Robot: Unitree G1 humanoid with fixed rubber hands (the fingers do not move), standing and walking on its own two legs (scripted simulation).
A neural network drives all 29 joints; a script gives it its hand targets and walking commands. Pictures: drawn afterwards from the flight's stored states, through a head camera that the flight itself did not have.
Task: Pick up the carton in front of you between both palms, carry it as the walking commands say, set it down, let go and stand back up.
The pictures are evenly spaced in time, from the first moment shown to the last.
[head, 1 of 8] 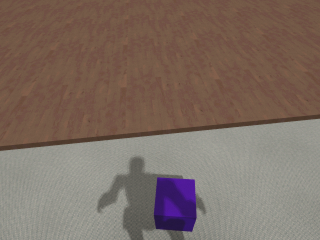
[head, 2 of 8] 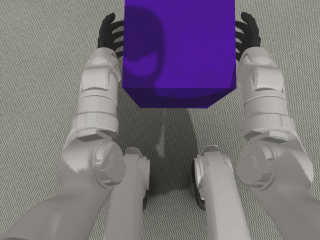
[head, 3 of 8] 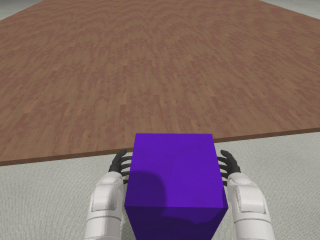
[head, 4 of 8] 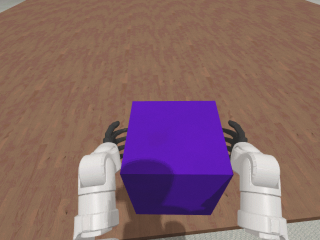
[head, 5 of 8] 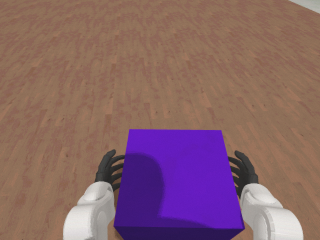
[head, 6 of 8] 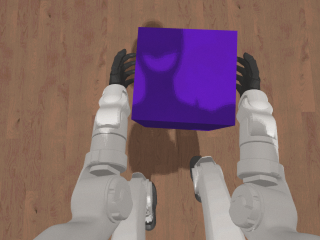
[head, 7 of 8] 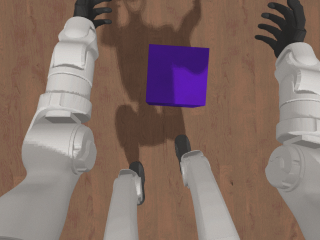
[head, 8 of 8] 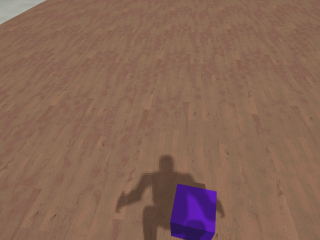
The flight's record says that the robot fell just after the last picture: no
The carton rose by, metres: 0.80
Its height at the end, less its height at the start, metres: +0.06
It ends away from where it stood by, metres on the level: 2.30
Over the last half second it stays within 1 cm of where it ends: yes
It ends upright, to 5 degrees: yes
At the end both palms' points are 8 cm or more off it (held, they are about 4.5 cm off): yes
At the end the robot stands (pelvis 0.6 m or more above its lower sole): yes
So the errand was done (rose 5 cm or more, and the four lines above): yes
